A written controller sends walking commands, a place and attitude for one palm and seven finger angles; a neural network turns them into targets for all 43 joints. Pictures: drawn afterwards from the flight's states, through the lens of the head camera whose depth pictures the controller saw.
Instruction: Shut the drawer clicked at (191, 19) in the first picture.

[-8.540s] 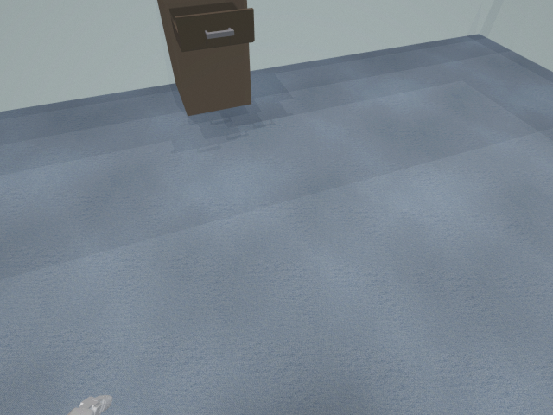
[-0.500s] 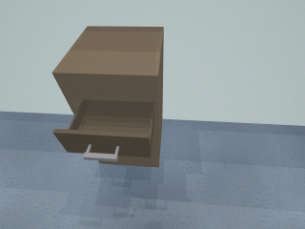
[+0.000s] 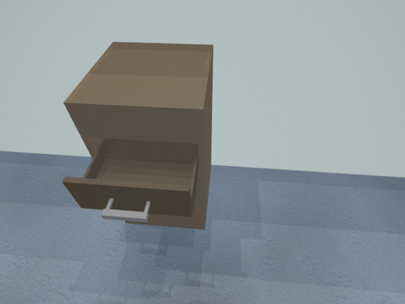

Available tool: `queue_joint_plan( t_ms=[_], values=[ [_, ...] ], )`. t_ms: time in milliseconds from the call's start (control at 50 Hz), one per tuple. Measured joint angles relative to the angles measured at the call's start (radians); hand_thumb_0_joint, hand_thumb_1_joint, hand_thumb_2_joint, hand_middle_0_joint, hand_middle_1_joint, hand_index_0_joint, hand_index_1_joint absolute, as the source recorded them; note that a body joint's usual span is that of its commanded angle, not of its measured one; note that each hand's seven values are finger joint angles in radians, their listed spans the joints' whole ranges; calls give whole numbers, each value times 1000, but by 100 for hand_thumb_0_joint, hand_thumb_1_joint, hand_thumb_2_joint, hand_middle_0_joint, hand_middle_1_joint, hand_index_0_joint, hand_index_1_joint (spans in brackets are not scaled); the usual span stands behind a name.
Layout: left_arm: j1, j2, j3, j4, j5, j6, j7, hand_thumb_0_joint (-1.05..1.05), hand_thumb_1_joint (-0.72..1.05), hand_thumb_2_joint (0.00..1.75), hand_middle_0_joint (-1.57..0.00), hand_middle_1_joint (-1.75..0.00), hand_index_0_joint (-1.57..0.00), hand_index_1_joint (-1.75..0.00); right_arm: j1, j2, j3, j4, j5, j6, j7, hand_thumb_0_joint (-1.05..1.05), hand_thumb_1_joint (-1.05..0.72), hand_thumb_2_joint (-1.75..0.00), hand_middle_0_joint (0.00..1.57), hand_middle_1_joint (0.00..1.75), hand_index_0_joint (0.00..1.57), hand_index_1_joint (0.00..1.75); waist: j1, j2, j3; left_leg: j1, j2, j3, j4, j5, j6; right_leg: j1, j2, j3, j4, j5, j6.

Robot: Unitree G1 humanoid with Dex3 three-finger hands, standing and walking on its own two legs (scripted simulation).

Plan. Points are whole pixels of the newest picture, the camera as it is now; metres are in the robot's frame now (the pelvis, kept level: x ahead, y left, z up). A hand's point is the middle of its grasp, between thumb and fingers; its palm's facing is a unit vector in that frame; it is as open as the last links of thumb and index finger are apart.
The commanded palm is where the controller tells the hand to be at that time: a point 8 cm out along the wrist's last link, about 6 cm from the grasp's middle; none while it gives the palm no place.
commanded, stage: come to a stop and stand still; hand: left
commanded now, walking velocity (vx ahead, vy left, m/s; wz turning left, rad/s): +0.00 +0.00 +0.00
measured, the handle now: (127, 209) +0.42 +0.26 -0.20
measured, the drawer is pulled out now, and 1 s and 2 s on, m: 0.19 0.19 0.19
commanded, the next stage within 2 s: look again from close up in 0.02 s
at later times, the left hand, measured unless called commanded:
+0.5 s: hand out of the picture -0.03 +0.17 -0.17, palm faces +0.04 -0.98 -0.18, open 7.4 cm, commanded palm none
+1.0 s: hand (125, 271) +0.19 +0.16 -0.02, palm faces +0.01 -1.00 +0.03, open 6.6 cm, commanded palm +0.11 +0.23 -0.08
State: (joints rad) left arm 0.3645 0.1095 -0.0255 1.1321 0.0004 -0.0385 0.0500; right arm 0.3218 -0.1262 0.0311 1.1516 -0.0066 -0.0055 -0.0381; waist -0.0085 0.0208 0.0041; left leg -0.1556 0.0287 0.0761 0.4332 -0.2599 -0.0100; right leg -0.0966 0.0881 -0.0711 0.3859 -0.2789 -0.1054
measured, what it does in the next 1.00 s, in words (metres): shifts its weight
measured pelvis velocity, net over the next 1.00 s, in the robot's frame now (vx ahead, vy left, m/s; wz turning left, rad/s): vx -0.04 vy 0.03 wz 0.03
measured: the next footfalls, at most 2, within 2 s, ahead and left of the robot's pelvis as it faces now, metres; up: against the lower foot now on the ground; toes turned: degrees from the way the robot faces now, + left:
none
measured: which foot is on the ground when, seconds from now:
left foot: down 0.00-1.00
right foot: down 0.00-1.00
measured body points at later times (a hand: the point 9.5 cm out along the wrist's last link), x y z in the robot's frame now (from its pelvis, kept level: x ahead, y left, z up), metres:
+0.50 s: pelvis +0.00 +0.01 +0.00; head -0.01 +0.00 +0.45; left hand -0.03 +0.22 -0.15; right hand -0.03 -0.18 -0.17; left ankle -0.02 +0.12 -0.74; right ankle -0.04 -0.04 -0.74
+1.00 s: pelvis -0.04 +0.03 -0.04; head -0.02 +0.02 +0.41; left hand +0.18 +0.22 -0.02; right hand +0.13 -0.25 -0.11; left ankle -0.02 +0.13 -0.74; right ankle -0.04 -0.04 -0.74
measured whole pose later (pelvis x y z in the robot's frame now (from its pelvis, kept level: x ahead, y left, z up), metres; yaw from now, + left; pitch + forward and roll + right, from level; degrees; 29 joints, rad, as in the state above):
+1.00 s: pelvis -0.04 +0.03 -0.04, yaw +2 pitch +9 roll +1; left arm 0.25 0.14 -0.02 0.27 -0.21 -0.41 -0.11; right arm 0.20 -0.33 -0.05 0.70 0.01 -0.31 -0.04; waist -0.04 0.02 -0.12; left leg -0.62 -0.03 0.05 0.82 -0.35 0.03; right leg -0.59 0.01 -0.10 0.85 -0.43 -0.08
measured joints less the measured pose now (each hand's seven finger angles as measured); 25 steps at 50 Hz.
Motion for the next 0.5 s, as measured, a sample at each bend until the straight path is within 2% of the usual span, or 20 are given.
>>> queue_joint_plan(
  t_ms=[500],
  values=[
    [-8, -7, 0, 0, 3, 2, 0, 0, 90, 90, -20, -30, -20, -30, 9, 12, 3, 9, -4, -10, -1, 0, -91, -90, 20, 29, 19, 30, 3, -5, -8, 12, -23, 10, -30, 18, 18, -6, -23, 8, 9, -1, 15]
  ],
)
